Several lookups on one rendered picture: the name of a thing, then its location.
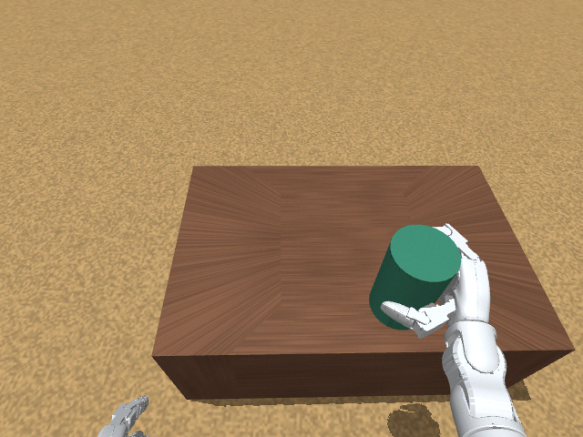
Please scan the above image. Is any right robot hand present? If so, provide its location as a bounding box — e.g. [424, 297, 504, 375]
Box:
[380, 223, 491, 339]

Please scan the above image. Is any can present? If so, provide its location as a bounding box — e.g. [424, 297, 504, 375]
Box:
[369, 225, 461, 330]

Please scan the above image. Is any left robot hand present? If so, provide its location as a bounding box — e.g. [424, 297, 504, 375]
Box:
[97, 396, 149, 437]

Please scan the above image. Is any right robot arm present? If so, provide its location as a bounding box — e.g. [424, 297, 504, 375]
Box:
[442, 320, 527, 437]

